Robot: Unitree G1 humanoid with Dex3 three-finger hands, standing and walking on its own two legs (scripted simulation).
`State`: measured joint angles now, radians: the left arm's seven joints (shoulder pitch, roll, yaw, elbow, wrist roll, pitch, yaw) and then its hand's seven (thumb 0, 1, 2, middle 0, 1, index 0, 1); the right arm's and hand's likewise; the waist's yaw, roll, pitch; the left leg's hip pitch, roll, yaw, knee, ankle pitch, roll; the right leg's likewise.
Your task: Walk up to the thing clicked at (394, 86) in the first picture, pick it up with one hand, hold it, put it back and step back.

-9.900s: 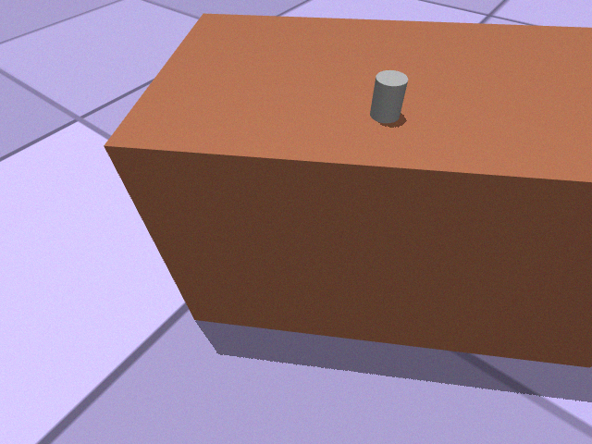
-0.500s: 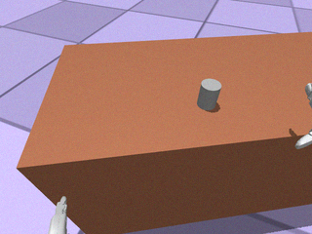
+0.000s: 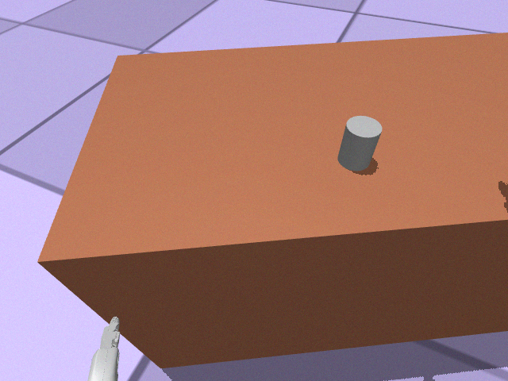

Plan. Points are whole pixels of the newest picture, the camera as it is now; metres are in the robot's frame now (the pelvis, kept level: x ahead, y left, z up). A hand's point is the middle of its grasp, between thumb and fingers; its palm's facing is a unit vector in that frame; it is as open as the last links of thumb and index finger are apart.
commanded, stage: go down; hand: right
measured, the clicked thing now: (358, 144) +0.53 -0.17 +0.07
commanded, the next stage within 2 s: approach in 1.16 s
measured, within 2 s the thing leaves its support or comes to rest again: neither
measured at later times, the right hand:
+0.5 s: hand out of the picture +0.41 -0.36 +0.20, palm faces +0.16 +0.99 +0.01, open 17.7 cm
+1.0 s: hand out of the picture +0.43 -0.37 +0.21, palm faces +0.18 +0.98 +0.00, open 17.7 cm
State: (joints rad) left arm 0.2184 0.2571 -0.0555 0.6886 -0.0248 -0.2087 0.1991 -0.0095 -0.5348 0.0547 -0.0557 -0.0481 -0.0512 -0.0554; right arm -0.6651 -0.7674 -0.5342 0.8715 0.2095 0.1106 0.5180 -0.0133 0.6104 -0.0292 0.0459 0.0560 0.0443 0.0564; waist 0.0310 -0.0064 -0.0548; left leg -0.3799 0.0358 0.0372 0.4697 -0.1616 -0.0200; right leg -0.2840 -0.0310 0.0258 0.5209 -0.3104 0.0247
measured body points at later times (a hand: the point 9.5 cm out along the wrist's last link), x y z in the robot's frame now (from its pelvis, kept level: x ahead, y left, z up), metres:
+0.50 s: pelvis +0.01 +0.00 +0.00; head +0.04 -0.01 +0.44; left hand +0.16 +0.25 -0.08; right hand +0.39 -0.41 +0.21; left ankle +0.05 +0.14 -0.74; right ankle -0.03 -0.14 -0.74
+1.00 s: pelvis +0.00 +0.00 -0.01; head +0.06 -0.02 +0.44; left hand +0.14 +0.26 -0.08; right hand +0.41 -0.42 +0.21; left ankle +0.05 +0.14 -0.74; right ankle -0.03 -0.14 -0.74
